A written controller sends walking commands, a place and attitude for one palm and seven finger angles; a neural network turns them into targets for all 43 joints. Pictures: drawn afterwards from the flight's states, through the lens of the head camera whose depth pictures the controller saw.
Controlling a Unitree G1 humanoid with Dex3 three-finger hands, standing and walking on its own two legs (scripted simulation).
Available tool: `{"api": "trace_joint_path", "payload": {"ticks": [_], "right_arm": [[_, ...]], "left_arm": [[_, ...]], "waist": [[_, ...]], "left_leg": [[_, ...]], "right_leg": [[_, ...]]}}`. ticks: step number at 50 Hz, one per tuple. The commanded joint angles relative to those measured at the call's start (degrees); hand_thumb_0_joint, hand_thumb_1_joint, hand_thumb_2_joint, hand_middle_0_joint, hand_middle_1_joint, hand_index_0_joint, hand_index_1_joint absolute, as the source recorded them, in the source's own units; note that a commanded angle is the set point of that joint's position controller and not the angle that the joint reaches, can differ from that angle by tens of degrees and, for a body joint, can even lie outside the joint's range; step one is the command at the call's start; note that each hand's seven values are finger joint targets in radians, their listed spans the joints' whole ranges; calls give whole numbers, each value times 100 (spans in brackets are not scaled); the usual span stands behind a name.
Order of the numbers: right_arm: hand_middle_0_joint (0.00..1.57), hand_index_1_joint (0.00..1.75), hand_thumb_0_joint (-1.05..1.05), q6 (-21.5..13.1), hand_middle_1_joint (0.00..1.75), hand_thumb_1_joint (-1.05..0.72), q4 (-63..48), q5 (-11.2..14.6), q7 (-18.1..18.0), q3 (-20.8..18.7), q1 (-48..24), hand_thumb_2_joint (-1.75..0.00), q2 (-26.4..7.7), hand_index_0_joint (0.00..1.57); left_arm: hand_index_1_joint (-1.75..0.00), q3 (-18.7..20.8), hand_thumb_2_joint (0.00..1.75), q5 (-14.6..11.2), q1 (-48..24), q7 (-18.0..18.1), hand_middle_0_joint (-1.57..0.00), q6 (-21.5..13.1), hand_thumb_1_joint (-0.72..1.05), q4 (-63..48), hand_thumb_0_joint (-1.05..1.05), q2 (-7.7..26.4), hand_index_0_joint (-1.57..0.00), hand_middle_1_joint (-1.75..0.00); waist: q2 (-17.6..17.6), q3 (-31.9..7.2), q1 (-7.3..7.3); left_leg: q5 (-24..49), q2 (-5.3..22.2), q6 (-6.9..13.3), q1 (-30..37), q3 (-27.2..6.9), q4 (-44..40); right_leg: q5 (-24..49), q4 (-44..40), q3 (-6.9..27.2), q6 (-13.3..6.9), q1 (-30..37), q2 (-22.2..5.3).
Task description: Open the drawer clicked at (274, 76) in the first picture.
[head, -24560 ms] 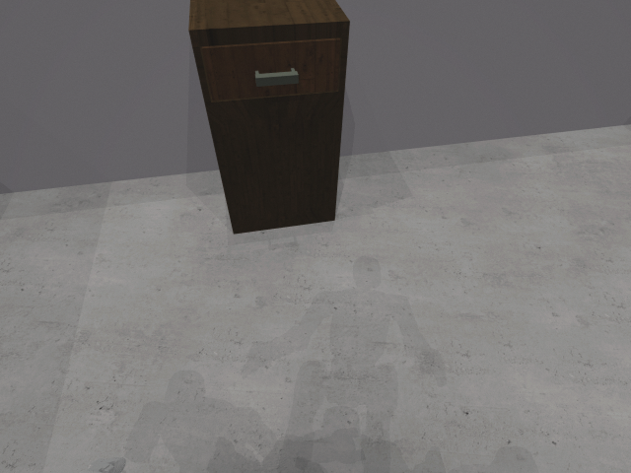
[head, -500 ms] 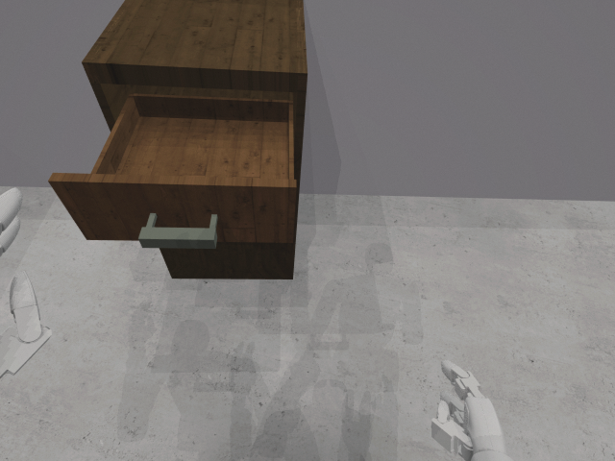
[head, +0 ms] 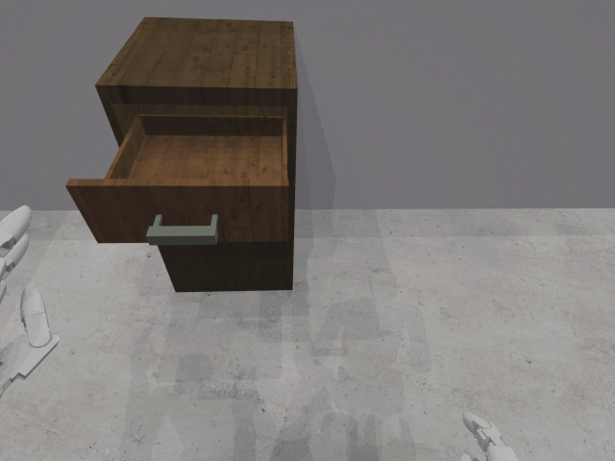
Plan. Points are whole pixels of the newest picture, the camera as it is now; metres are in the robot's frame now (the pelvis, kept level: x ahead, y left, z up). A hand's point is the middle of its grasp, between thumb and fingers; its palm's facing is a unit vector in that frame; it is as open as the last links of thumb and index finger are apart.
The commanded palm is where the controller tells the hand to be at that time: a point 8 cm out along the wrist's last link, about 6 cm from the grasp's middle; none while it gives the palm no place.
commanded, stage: stop stepping back and stand still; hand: left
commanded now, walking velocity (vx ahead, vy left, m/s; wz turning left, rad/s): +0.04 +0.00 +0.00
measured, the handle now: (185, 227) +0.54 +0.26 -0.06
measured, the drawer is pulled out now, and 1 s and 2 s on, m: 0.29 0.29 0.29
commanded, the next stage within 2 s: let the arm hang, fingers relaxed in 0.10 s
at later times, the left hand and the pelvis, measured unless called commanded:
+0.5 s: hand out of the picture +0.05 +0.19 -0.17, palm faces +0.01 -0.98 -0.18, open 7.1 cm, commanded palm none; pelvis +0.00 +0.01 +0.00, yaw +0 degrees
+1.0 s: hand out of the picture -0.02 +0.19 -0.16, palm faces +0.01 -0.98 -0.21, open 7.3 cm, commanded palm none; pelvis +0.00 +0.02 +0.01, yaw +0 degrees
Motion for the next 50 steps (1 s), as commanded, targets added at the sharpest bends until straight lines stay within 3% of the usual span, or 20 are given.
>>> {"api": "trace_joint_path", "payload": {"ticks": [1,3,5,7,9,10,11,12,15,16,17,20,22,24,26,28,32,40,43,50], "right_arm": [[20,30,0,-284,30,-90,-959,18,-25,-280,-637,-90,-613,20],[20,30,0,-291,30,-90,-988,0,-55,-213,-736,-90,-592,20],[20,30,0,-310,30,-90,-1042,-16,-83,-181,-814,-90,-628,20],[20,30,0,-323,30,-90,-1081,-22,-101,-154,-874,-90,-624,20],[20,30,0,-345,30,-90,-1097,-5,-103,-143,-846,-90,-599,20],[20,30,0,-417,30,-90,389,-71,427,-526,-775,-90,-1497,20],[20,30,0,-23,30,-90,334,-14,409,-424,-226,-90,-992,20],[20,30,0,98,30,-90,293,-55,369,-362,-169,-90,-826,20],[20,30,0,308,30,-90,298,-118,321,-194,-180,-90,-761,20],[20,30,0,386,30,-90,354,-132,305,-190,-196,-90,-773,20],[20,30,0,452,30,-90,445,-148,306,-192,-257,-90,-773,20],[20,30,0,571,30,-90,827,-167,281,-65,-330,-90,-660,20],[20,30,0,606,30,-90,1080,-125,274,-31,-249,-90,-637,20],[20,30,0,624,30,-90,1365,-111,259,-12,-139,-90,-568,20],[20,30,0,639,30,-90,1599,-129,229,-15,48,-90,-430,20],[20,30,0,662,30,-90,1798,-103,208,-28,258,-90,-355,20],[20,30,0,664,30,-90,2160,-70,174,-14,568,-90,-297,20],[20,30,0,686,30,-90,2588,-81,137,-8,919,-90,-170,20],[20,30,0,685,30,-90,2641,-85,146,-27,951,-90,-110,20],[20,30,0,659,30,-90,2676,-101,147,-60,968,-90,15,20]], "left_arm": [[-30,479,90,-78,-212,116,-20,-295,90,-1163,0,778,-20,-30],[-30,484,90,-62,-189,143,-20,-290,90,-1247,0,808,-20,-30],[-30,511,90,-39,-133,153,-20,-310,90,-1225,0,824,-20,-30],[-30,505,90,-2,-182,157,-20,-337,90,-1308,0,820,-20,-30],[-30,536,90,-16,-160,157,-20,-354,90,-1277,0,832,-20,-30],[-30,-1529,90,533,-831,-636,-20,712,90,3620,0,-179,-20,-30],[-30,-1444,90,409,-658,-752,-20,1150,90,3841,0,-335,-20,-30],[-30,-1593,90,377,-853,-755,-20,1218,90,4028,0,-541,-20,-30],[-30,-1666,90,356,-1338,-761,-20,1267,90,5040,0,-282,-20,-30],[-30,-1706,90,347,-1531,-751,-20,1285,90,5447,0,-216,-20,-30],[-30,-1750,90,330,-1762,-733,-20,1317,90,5865,0,-209,-20,-30],[-30,-1892,90,279,-2013,-708,-20,1362,90,7037,0,-209,-20,-30],[-30,-1955,90,255,-1990,-713,-20,1331,90,7701,0,-155,-20,-30],[-30,-2000,90,232,-1900,-740,-20,1278,90,8241,0,-240,-20,-30],[-30,-1973,90,223,-1764,-731,-20,1236,90,8629,0,-380,-20,-30],[-30,-2016,90,216,-1737,-729,-20,1219,90,8918,0,-416,-20,-30],[-30,-2087,90,189,-1617,-700,-20,1199,90,9381,0,-517,-20,-30],[-30,-2137,90,173,-1476,-643,-20,1244,90,9824,0,-645,-20,-30],[-30,-2128,90,183,-1427,-627,-20,1244,90,9870,0,-685,-20,-30],[-30,-2092,90,193,-1521,-604,-20,1210,90,9788,0,-767,-20,-30]], "waist": [[-583,-197,-50],[-256,-152,-31],[293,-7,50],[753,-2,77],[572,-243,84],[449,3,-156],[415,-514,-34],[-9,-768,17],[-1009,-620,107],[-1050,-478,99],[-693,-234,75],[378,305,157],[390,336,177],[635,259,170],[963,151,157],[520,167,122],[200,238,109],[203,636,113],[-4,690,131],[96,752,118]], "left_leg": [[-384,12,89,-107,-27,14],[-38,163,124,177,-150,-645],[17,491,205,109,-564,-1222],[409,759,268,34,-894,-1509],[914,798,260,4,-852,-1392],[2010,618,217,-223,-665,-413],[2202,588,167,107,-461,-444],[2524,627,193,239,-526,-269],[1856,369,171,-67,-609,-214],[1722,268,120,34,-533,-231],[1737,264,113,145,-567,-409],[1500,387,130,-28,-685,-1051],[879,418,133,18,-714,-1292],[273,346,114,132,-638,-1436],[227,325,102,265,-576,-1465],[247,373,114,393,-590,-1468],[636,423,125,607,-569,-1464],[211,444,128,367,-610,-1670],[119,433,143,348,-624,-1699],[300,391,125,321,-530,-1649]], "right_leg": [[-905,-1440,1858,-500,75,-1446],[-403,-1094,1372,-303,64,-1135],[-411,-808,975,-35,63,-718],[135,-403,624,83,233,-454],[693,-280,506,142,589,-429],[1630,554,292,169,-207,-652],[1284,433,460,166,-107,-562],[1393,431,399,148,-53,-529],[1694,62,714,14,457,-756],[1818,-45,839,-69,431,-868],[1619,-43,815,-133,231,-839],[821,-345,791,23,383,-622],[416,-616,772,26,507,-599],[177,-864,851,-15,563,-645],[284,-963,814,-51,638,-654],[252,-1070,766,-52,603,-676],[411,-1079,675,-64,525,-702],[33,-1068,640,-64,404,-662],[-78,-1052,615,-57,333,-667],[64,-1040,682,-60,289,-661]]}}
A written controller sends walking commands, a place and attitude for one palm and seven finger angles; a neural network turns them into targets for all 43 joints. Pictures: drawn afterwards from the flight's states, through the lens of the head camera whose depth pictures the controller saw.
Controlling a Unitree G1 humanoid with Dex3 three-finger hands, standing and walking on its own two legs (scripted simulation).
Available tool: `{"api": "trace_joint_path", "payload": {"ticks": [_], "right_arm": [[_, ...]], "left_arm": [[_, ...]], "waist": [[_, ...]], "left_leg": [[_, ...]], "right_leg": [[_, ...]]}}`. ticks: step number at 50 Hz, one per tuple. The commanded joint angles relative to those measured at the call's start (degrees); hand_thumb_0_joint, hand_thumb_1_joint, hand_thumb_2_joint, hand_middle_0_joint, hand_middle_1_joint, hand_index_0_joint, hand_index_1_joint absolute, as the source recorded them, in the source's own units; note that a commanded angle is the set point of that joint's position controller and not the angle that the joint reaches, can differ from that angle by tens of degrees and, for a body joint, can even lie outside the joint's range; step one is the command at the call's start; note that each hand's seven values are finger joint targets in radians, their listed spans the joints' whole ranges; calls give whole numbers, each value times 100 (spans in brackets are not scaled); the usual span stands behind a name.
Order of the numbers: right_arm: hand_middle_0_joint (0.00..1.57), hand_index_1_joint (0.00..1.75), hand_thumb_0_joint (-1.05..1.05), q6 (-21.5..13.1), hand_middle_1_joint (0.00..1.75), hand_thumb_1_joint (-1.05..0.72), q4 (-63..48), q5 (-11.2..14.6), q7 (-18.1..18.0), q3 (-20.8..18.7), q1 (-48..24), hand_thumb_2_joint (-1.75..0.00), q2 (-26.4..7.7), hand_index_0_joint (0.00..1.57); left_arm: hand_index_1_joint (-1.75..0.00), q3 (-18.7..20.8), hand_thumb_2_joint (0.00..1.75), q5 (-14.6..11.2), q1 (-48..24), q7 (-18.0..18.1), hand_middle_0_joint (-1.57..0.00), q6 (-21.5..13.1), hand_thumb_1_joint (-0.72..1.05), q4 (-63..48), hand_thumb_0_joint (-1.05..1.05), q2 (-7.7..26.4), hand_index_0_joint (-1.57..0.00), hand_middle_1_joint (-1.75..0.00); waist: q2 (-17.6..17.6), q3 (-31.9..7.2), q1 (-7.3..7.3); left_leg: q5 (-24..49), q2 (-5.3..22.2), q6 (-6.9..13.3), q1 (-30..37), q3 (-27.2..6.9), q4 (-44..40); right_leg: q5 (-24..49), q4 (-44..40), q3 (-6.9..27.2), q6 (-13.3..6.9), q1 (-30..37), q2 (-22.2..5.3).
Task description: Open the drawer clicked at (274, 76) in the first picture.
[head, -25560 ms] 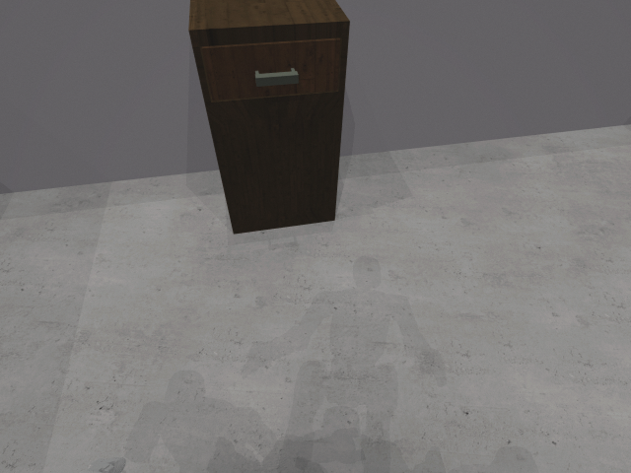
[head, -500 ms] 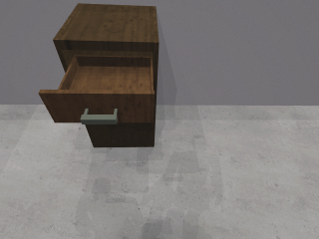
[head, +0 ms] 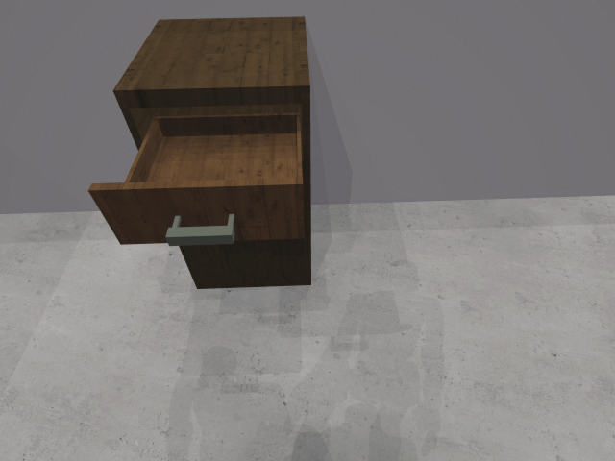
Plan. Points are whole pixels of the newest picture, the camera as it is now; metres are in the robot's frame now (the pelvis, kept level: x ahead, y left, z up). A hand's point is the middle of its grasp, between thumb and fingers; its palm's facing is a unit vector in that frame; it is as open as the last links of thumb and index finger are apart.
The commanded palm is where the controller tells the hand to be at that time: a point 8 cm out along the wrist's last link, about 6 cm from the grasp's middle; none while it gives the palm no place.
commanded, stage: let the arm hang, fingers relaxed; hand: left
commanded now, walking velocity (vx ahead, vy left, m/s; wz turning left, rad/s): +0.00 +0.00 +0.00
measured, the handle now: (202, 227) +0.54 +0.24 -0.07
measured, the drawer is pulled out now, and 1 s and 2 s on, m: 0.29 0.29 0.29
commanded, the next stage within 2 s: look to check the result in 0.30 s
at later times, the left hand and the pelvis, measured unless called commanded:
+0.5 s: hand out of the picture -0.01 +0.16 -0.17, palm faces +0.02 -0.98 -0.20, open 7.3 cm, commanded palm none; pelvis +0.00 -0.01 +0.00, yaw +0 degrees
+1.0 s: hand out of the picture +0.02 +0.16 -0.17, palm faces +0.01 -0.97 -0.23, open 7.3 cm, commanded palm none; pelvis +0.01 -0.03 +0.00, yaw +0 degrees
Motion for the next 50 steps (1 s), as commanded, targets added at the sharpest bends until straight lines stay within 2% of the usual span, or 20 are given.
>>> {"api": "trace_joint_path", "payload": {"ticks": [1,3,6,7,9,16,19,23,28,29,32,34,38,42,44,46,50], "right_arm": [[20,30,0,-102,30,-90,-88,-20,-48,-142,491,-90,-546,20],[20,30,0,-96,30,-90,-89,-20,-44,-151,471,-90,-507,20],[20,30,0,-99,30,-90,-91,-31,-46,-157,439,-90,-493,20],[20,30,0,-89,30,-90,-112,-20,-45,-164,424,-90,-477,20],[20,30,0,-90,30,-90,-110,-37,-45,-168,431,-90,-468,20],[20,30,0,-104,30,-90,-136,-31,-56,-173,377,-90,-528,20],[20,30,0,-96,30,-90,-118,-29,-60,-168,359,-90,-534,20],[20,30,0,-98,30,-90,-117,-23,-74,-168,291,-90,-558,20],[20,30,0,-94,30,-90,-115,-19,-80,-182,253,-90,-630,20],[20,30,0,-97,30,-90,-111,-18,-79,-185,265,-90,-645,20],[20,30,0,-90,30,-90,-128,-8,-74,-199,203,-90,-674,20],[20,30,0,-77,30,-90,-102,-26,-69,-201,185,-90,-675,20],[20,30,0,-88,30,-90,-115,-19,-65,-221,137,-90,-718,20],[20,30,0,-91,30,-90,-135,-19,-68,-235,30,-90,-767,20],[20,30,0,-97,30,-90,-130,-28,-63,-230,46,-90,-798,20],[20,30,0,-112,30,-90,-132,-29,-62,-230,-20,-90,-849,20],[20,30,0,-111,30,-90,-143,-29,-55,-244,-83,-90,-920,20]], "left_arm": [[-30,124,90,15,360,71,-20,-98,90,-102,0,613,-20,-30],[-30,130,90,22,330,77,-20,-105,90,-125,0,580,-20,-30],[-30,152,90,20,266,70,-20,-107,90,-162,0,591,-20,-30],[-30,159,90,30,293,75,-20,-111,90,-155,0,580,-20,-30],[-30,163,90,26,230,63,-20,-108,90,-185,0,576,-20,-30],[-30,190,90,14,156,49,-20,-135,90,-203,0,633,-20,-30],[-30,185,90,14,141,52,-20,-133,90,-176,0,625,-20,-30],[-30,176,90,8,159,57,-20,-140,90,-134,0,621,-20,-30],[-30,178,90,9,145,60,-20,-148,90,-95,0,632,-20,-30],[-30,182,90,9,115,60,-20,-147,90,-108,0,659,-20,-30],[-30,193,90,13,140,65,-20,-158,90,-98,0,691,-20,-30],[-30,190,90,11,92,60,-20,-151,90,-103,0,713,-20,-30],[-30,215,90,16,26,63,-20,-170,90,-129,0,779,-20,-30],[-30,228,90,18,-2,62,-20,-178,90,-149,0,810,-20,-30],[-30,240,90,11,-96,57,-20,-181,90,-167,0,866,-20,-30],[-30,250,90,10,-153,48,-20,-185,90,-178,0,905,-20,-30],[-30,273,90,10,-226,45,-20,-197,90,-201,0,995,-20,-30]], "waist": [[-119,393,-16],[-178,496,-21],[16,513,-13],[-121,521,-7],[-131,548,-22],[-52,272,-37],[-95,332,-41],[64,247,-41],[-134,247,-49],[-36,227,-54],[-159,277,-34],[-76,327,-50],[-162,252,-55],[-23,289,-33],[-128,219,-48],[-34,203,-36],[-162,115,-39]], "left_leg": [[-197,664,19,-365,-638,-631],[-234,660,13,-385,-598,-612],[-323,634,-4,-432,-593,-636],[-293,649,5,-393,-588,-602],[-278,631,6,-411,-567,-594],[-22,654,-14,-228,-546,-542],[35,663,-20,-198,-552,-547],[105,690,-31,-65,-549,-543],[124,713,-41,-12,-531,-550],[105,704,-43,-29,-534,-566],[109,700,-50,-3,-526,-545],[2,684,-56,-32,-501,-553],[89,707,-57,12,-504,-539],[142,713,-68,39,-496,-535],[177,724,-66,12,-514,-563],[227,724,-77,4,-521,-584],[282,726,-79,63,-512,-570]], "right_leg": [[-125,-497,517,-218,-178,-442],[-204,-545,500,-208,-247,-448],[-237,-558,559,-219,-234,-428],[-246,-576,529,-216,-280,-426],[-262,-606,557,-214,-264,-436],[-79,-627,576,-229,-107,-465],[-69,-663,566,-227,-131,-467],[19,-673,585,-241,-121,-465],[50,-716,585,-234,-110,-461],[29,-724,617,-236,-76,-462],[11,-760,621,-240,-122,-454],[-156,-819,650,-239,-152,-466],[-41,-829,652,-236,-92,-476],[55,-831,683,-252,-125,-473],[123,-820,672,-244,0,-470],[196,-805,679,-250,43,-481],[302,-835,677,-243,120,-510]]}}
